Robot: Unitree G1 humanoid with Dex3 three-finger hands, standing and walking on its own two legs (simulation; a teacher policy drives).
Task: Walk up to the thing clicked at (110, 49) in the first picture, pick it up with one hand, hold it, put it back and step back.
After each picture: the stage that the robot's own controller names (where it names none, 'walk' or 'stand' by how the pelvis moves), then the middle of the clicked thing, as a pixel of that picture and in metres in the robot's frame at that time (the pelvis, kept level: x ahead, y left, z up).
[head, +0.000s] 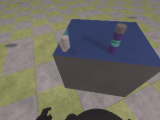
stand; (115, 40) +0.63 -0.18 +0.11
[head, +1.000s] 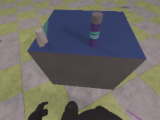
walk; (94, 32) +0.61 +0.02 +0.15
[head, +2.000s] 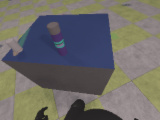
walk; (58, 41) +0.51 +0.27 +0.13
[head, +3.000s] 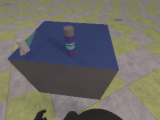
walk; (70, 43) +0.55 +0.19 +0.12
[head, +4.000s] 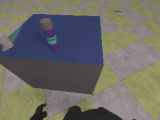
stand; (51, 37) +0.54 +0.32 +0.14
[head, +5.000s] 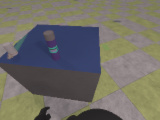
stand; (53, 47) +0.52 +0.32 +0.11
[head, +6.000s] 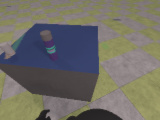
stand; (50, 47) +0.51 +0.34 +0.11
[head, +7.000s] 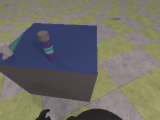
stand; (48, 47) +0.50 +0.35 +0.11
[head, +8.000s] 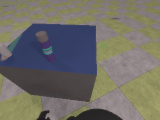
stand; (47, 48) +0.50 +0.36 +0.11
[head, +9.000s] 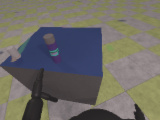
rise first; (53, 50) +0.49 +0.34 +0.11
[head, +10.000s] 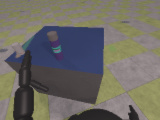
go down; (56, 47) +0.52 +0.33 +0.12
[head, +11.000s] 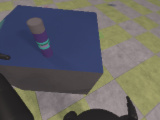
go down; (42, 41) +0.47 +0.31 +0.13
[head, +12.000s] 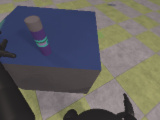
close in; (41, 39) +0.49 +0.31 +0.14
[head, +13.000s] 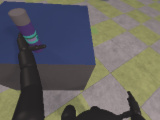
close; (30, 34) +0.50 +0.34 +0.16
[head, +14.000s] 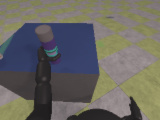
lift; (50, 48) +0.40 +0.24 +0.21
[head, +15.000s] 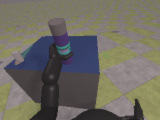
lift; (63, 45) +0.33 +0.16 +0.31
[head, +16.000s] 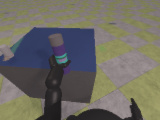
hold; (61, 55) +0.37 +0.20 +0.18
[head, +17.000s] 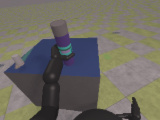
hold; (64, 46) +0.33 +0.15 +0.31
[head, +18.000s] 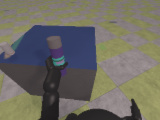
hold; (58, 58) +0.35 +0.22 +0.17
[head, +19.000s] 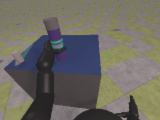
crouch; (56, 41) +0.40 +0.21 +0.30
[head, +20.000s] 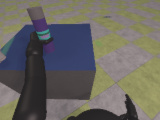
lower; (43, 32) +0.48 +0.27 +0.27
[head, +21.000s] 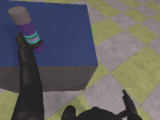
lower; (30, 34) +0.49 +0.33 +0.17
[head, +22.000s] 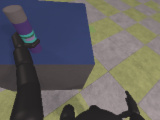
lower; (27, 34) +0.50 +0.33 +0.17
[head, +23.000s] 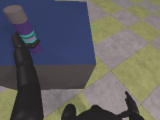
lower; (27, 34) +0.49 +0.33 +0.17
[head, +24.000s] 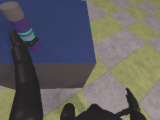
lower; (25, 31) +0.50 +0.34 +0.17
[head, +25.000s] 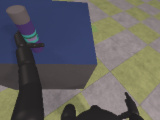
open; (29, 33) +0.49 +0.33 +0.17
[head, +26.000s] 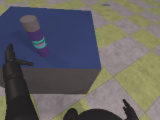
sink last; (38, 40) +0.47 +0.32 +0.16
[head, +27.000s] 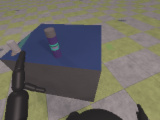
stand; (54, 44) +0.52 +0.35 +0.14
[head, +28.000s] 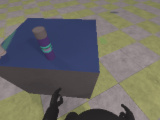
stand; (45, 45) +0.47 +0.34 +0.13
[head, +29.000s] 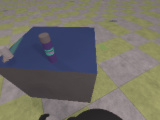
stand; (49, 49) +0.50 +0.35 +0.11
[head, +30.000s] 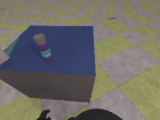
stand; (45, 50) +0.47 +0.36 +0.11
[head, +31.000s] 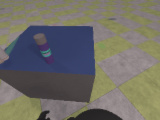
stand; (45, 50) +0.48 +0.36 +0.11
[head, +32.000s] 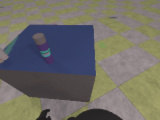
stand; (45, 50) +0.47 +0.36 +0.11
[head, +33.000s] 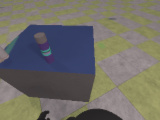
stand; (45, 49) +0.48 +0.36 +0.11
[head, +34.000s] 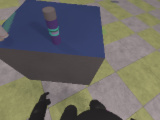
walk; (53, 28) +0.58 +0.28 +0.12
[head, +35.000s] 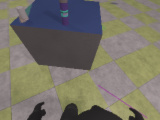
walk; (64, 11) +0.87 +0.33 +0.12
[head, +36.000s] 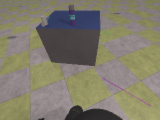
walk; (72, 16) +1.17 +0.34 +0.12
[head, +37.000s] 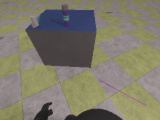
stand; (66, 16) +1.10 +0.33 +0.11
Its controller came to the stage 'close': yes
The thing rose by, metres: 0.24
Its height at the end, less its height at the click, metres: +0.00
